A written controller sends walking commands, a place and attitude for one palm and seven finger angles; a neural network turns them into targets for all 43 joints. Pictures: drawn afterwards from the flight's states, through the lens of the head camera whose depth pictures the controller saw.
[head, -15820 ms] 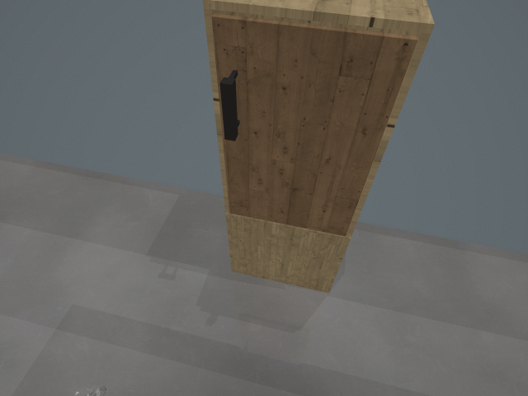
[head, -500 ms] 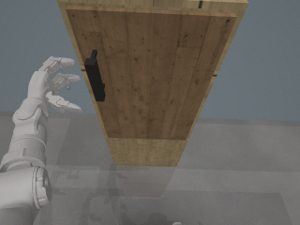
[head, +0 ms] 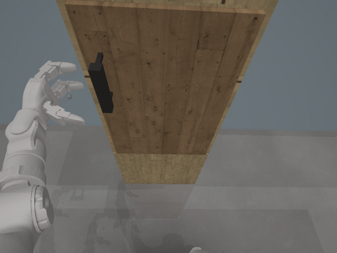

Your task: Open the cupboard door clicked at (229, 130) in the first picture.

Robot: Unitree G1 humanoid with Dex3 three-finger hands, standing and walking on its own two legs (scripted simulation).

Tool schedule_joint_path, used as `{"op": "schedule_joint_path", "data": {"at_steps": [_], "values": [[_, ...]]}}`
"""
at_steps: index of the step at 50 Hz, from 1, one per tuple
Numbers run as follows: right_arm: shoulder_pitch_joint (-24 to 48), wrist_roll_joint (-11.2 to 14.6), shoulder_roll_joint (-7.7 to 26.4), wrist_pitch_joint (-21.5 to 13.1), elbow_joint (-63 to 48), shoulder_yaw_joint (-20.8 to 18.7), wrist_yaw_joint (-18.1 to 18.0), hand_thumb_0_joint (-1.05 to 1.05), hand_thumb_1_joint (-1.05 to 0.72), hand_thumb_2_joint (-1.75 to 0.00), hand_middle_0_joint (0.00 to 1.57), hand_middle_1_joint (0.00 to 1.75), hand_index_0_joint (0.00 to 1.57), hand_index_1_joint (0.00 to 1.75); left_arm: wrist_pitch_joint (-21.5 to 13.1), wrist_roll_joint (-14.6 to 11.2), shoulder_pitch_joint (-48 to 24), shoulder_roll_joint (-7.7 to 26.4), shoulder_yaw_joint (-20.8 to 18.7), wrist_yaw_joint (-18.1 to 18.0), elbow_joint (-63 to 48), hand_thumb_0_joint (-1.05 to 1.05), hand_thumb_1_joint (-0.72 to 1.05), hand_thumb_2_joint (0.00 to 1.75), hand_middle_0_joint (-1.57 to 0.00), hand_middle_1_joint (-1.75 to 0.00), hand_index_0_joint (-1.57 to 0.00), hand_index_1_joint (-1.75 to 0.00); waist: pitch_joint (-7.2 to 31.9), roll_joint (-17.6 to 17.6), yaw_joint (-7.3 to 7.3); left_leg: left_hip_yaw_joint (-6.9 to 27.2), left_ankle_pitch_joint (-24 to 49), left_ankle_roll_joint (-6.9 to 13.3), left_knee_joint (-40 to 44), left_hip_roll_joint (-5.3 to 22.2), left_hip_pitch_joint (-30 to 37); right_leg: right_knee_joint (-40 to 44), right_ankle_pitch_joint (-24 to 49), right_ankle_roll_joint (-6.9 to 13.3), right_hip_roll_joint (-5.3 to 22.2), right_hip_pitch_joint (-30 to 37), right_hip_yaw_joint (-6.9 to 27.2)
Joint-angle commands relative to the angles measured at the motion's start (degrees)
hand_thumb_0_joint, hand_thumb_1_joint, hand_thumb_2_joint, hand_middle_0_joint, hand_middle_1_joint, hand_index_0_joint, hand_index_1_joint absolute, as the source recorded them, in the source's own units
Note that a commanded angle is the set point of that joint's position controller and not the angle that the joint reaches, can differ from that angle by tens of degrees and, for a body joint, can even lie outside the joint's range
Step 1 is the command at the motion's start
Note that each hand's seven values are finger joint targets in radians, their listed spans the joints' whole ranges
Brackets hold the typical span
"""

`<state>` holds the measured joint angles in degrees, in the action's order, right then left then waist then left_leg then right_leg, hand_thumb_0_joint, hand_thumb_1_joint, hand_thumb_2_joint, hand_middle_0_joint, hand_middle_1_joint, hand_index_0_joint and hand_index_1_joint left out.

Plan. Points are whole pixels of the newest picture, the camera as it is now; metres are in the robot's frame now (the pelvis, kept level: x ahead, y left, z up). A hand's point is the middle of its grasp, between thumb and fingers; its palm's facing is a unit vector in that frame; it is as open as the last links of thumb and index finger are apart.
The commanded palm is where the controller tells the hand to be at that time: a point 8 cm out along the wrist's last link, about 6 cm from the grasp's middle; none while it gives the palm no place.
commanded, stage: move the hooked fingers beside the handle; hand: left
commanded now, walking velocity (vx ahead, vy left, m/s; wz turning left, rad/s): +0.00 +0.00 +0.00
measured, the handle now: (104, 84) +0.49 +0.15 +0.11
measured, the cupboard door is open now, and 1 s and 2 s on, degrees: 0 0 0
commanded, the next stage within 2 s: slide the fingers in behind the handle in 0.42 s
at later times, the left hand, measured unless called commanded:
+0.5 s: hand (75, 97) +0.44 +0.21 +0.11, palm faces -0.04 -1.00 +0.00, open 14.0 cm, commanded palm +0.42 +0.26 +0.11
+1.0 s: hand (86, 98) +0.44 +0.18 +0.11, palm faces -0.05 -1.00 +0.00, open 14.0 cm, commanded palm +0.42 +0.23 +0.11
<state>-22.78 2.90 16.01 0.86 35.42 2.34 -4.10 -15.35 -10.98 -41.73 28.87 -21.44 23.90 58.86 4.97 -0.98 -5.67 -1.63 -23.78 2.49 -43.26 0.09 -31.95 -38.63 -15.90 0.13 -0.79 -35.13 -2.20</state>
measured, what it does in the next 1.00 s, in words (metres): stands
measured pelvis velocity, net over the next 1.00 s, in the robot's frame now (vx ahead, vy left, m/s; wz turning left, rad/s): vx -0.01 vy -0.01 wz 0.01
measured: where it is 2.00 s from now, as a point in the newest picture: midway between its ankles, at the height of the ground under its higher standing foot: outside the picture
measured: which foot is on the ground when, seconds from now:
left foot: down 0.00-1.00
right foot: down 0.00-1.00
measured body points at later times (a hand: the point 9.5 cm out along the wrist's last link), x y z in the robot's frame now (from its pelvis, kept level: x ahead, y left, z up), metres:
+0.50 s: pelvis +0.00 +0.00 +0.00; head +0.06 +0.01 +0.45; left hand +0.44 +0.26 +0.11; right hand +0.06 -0.26 -0.11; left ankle -0.03 +0.09 -0.71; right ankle +0.03 -0.12 -0.71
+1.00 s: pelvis -0.01 -0.01 +0.00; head +0.05 +0.00 +0.45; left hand +0.43 +0.24 +0.12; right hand +0.06 -0.27 -0.11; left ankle -0.03 +0.09 -0.71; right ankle +0.03 -0.12 -0.71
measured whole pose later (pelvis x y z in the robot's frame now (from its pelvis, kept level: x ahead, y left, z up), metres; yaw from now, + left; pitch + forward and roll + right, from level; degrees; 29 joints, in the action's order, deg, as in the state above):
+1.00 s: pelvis -0.01 -0.01 +0.00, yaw +0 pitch +11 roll -1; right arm -20.8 2.9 15.6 0.1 35.0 2.5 -3.5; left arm -15.9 -10.0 -42.2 23.3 -17.3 17.9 57.0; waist 4.4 -1.2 -4.9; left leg -1.3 -23.4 2.0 -43.8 -0.1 -31.1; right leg -40.1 -16.1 0.6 -0.6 -34.6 -2.5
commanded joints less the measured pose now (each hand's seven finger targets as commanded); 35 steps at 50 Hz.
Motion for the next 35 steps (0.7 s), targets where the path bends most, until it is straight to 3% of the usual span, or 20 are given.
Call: {"op": "schedule_joint_path", "data": {"at_steps": [1,3,4,6,7,10,11,14,16,17,19,21,24,25,26,28,30,33,35], "values": [[-4.0,-0.5,9.2,-2.3,-4.7,-3.6,-0.5,0.00,-0.90,-0.90,0.20,0.30,0.20,0.30,-4.0,-1.3,-27.0,13.8,-1.2,-1.1,-13.2,0.00,-0.50,0.30,-0.30,-1.20,-0.30,-1.20,20.8,-5.3,-0.38,4.0,24.2,-1.8,5.2,0.9,10.9,1.4,15.5,1.6,-0.8,10.8,0.6],[-3.8,-0.3,9.2,-2.3,-4.4,-3.4,-0.4,0.00,-0.90,-0.90,0.20,0.30,0.20,0.30,-3.8,-1.1,-28.5,11.9,0.6,-1.4,-10.9,0.00,-0.50,0.30,-0.30,-1.20,-0.30,-1.20,17.9,-3.7,-1.34,4.3,21.4,-1.8,5.5,0.9,9.6,1.5,13.4,1.5,-0.7,9.0,0.3],[-3.9,-0.4,9.2,-2.5,-4.5,-3.4,-0.5,0.00,-0.90,-0.90,0.20,0.30,0.20,0.30,-4.0,-1.4,-28.8,12.0,0.3,-1.6,-11.1,0.00,-0.50,0.30,-0.30,-1.20,-0.30,-1.20,17.8,-4.3,-1.03,4.2,22.7,-1.7,5.2,0.8,9.6,1.2,13.8,1.7,-0.7,9.2,0.3],[-4.1,-0.6,9.6,-2.4,-4.3,-3.3,-0.4,0.00,-0.90,-0.90,0.20,0.30,0.20,0.30,-3.7,-0.6,-28.3,14.7,-1.8,-2.1,-9.2,0.00,-0.50,0.30,-0.30,-1.20,-0.30,-1.20,19.2,-3.3,-0.69,4.3,21.5,-1.8,5.0,0.8,8.8,0.9,13.7,1.6,-0.6,9.6,0.5],[-3.9,-0.5,9.5,-2.4,-4.4,-3.3,-0.4,0.00,-0.90,-0.90,0.20,0.30,0.20,0.30,-3.9,-0.3,-29.3,14.4,-1.0,-2.2,-9.6,0.00,-0.50,0.30,-0.30,-1.20,-0.30,-1.20,19.3,-3.6,-0.96,4.3,21.6,-1.9,5.0,0.8,8.7,0.7,13.8,1.6,-0.5,9.6,0.6],[-4.0,-0.7,9.1,-2.4,-5.3,-3.5,0.1,0.00,-0.90,-0.90,0.20,0.30,0.20,0.30,-4.7,-0.3,-26.8,12.7,-0.7,-2.5,-12.5,0.00,-0.50,0.30,-0.30,-1.20,-0.30,-1.20,23.3,-6.8,0.60,5.1,30.4,-3.0,4.0,1.3,13.3,-0.4,16.3,1.7,-0.7,9.0,0.3],[-4.0,-0.7,9.0,-2.3,-5.0,-3.6,0.3,0.00,-0.90,-0.90,0.20,0.30,0.20,0.30,-4.4,-0.6,-26.7,11.7,-0.1,-2.5,-12.6,0.00,-0.50,0.30,-0.30,-1.20,-0.30,-1.20,23.4,-6.4,0.07,5.1,31.7,-3.3,3.7,1.5,14.1,-0.3,16.9,1.5,-0.7,8.7,0.1],[-4.0,-0.6,9.1,-1.9,-5.7,-3.7,0.4,0.00,-0.90,-0.90,0.20,0.30,0.20,0.30,-3.7,-1.3,-23.6,11.6,-0.7,-2.4,-12.8,0.00,-0.50,0.30,-0.30,-1.20,-0.30,-1.20,22.5,-3.5,0.68,4.6,32.3,-2.8,3.8,1.4,11.9,-0.2,18.5,1.6,-0.8,11.1,0.1],[-3.6,-0.6,9.0,-1.7,-6.1,-3.8,0.6,0.00,-0.90,-0.90,0.20,0.30,0.20,0.30,-3.4,-1.2,-22.9,11.2,-0.6,-2.7,-14.9,0.00,-0.50,0.30,-0.30,-1.20,-0.30,-1.20,22.5,-3.9,1.11,4.4,32.6,-2.8,4.2,1.5,12.3,0.0,18.9,1.4,-0.8,11.2,0.2],[-3.3,-0.5,9.0,-1.5,-6.2,-3.9,0.6,0.00,-0.90,-0.90,0.20,0.30,0.20,0.30,-3.2,-1.1,-21.8,12.0,-1.2,-2.9,-15.4,0.00,-0.50,0.30,-0.30,-1.20,-0.30,-1.20,21.9,-4.6,1.41,4.2,31.8,-2.9,4.4,1.5,12.1,0.2,18.5,1.5,-0.7,11.3,0.3],[-2.9,-0.4,8.7,-1.5,-6.5,-3.7,0.5,0.00,-0.90,-0.90,0.20,0.30,0.20,0.30,-2.9,-1.3,-22.5,9.6,0.7,-3.3,-16.4,0.00,-0.50,0.30,-0.30,-1.20,-0.30,-1.20,20.6,-4.6,0.88,4.3,30.8,-2.7,4.6,1.3,11.8,0.4,17.5,1.6,-0.8,10.9,0.0],[-3.4,-0.4,9.1,-1.3,-5.8,-3.8,0.2,0.00,-0.90,-0.90,0.20,0.30,0.20,0.30,-2.9,-1.1,-23.6,12.8,-1.7,-3.8,-15.7,0.00,-0.50,0.30,-0.30,-1.20,-0.30,-1.20,20.0,-1.2,0.47,4.1,27.3,-2.2,5.1,1.2,10.1,0.8,17.4,1.4,-0.9,12.1,0.3],[-2.5,-0.3,8.7,-1.6,-6.1,-3.6,-0.1,0.00,-0.90,-0.90,0.20,0.30,0.20,0.30,-3.8,-0.7,-26.2,10.5,0.8,-3.9,-17.7,0.00,-0.50,0.30,-0.30,-1.20,-0.30,-1.20,19.8,-5.4,0.12,3.9,24.5,-2.0,5.3,0.8,10.8,1.0,15.6,1.8,-0.6,11.7,0.4],[-2.7,-0.5,8.7,-1.8,-5.5,-3.6,-0.1,0.00,-0.90,-0.90,0.20,0.30,0.20,0.30,-4.1,-0.6,-27.0,11.9,-0.5,-4.1,-17.9,0.00,-0.50,0.30,-0.30,-1.20,-0.30,-1.20,21.0,-5.6,0.27,4.2,24.6,-2.3,5.3,0.8,11.8,1.0,15.6,1.8,-0.7,11.6,0.5],[-2.8,-0.4,8.9,-1.8,-5.4,-3.6,-0.2,0.00,-0.90,-0.90,0.20,0.30,0.20,0.30,-4.0,-0.7,-24.8,13.0,-1.6,-4.2,-15.9,0.00,-0.50,0.30,-0.30,-1.20,-0.30,-1.20,20.7,-3.7,0.58,4.2,23.5,-2.1,5.4,0.9,10.9,1.1,15.3,1.7,-0.7,12.1,0.5],[-2.5,-0.4,8.6,-2.1,-5.1,-3.3,-0.2,0.00,-0.90,-0.90,0.20,0.30,0.20,0.30,-4.0,-0.9,-27.0,9.1,1.9,-3.7,-15.5,0.00,-0.50,0.30,-0.30,-1.20,-0.30,-1.20,19.1,-4.2,-0.47,4.0,21.9,-2.0,5.8,0.7,10.1,1.4,14.8,1.7,-0.6,11.5,0.4],[-2.7,-0.4,8.8,-2.4,-4.9,-3.6,-0.3,0.00,-0.90,-0.90,0.20,0.30,0.20,0.30,-4.0,-1.2,-25.5,10.4,0.3,-3.6,-14.6,0.00,-0.50,0.30,-0.30,-1.20,-0.30,-1.20,20.4,-3.4,0.22,3.9,22.8,-1.8,5.4,0.7,10.3,1.2,15.8,1.7,-0.6,12.6,0.6],[-2.4,-0.4,8.7,-2.3,-5.2,-3.4,-0.1,0.00,-0.90,-0.90,0.20,0.30,0.20,0.30,-3.5,-1.2,-24.0,9.7,0.8,-3.5,-13.7,0.00,-0.50,0.30,-0.30,-1.20,-0.30,-1.20,19.5,-1.9,0.45,3.4,21.3,-1.5,5.8,0.4,8.0,1.3,16.3,1.6,-0.5,14.0,0.7],[-2.1,-0.3,8.5,-2.4,-5.5,-3.4,0.0,0.00,-0.90,-0.90,0.20,0.30,0.20,0.30,-3.4,-1.1,-23.9,8.7,1.5,-3.9,-14.1,0.00,-0.50,0.30,-0.30,-1.20,-0.30,-1.20,19.1,-2.8,0.48,3.2,21.7,-1.5,5.7,0.4,8.2,1.2,16.5,1.6,-0.4,13.5,0.7]]}}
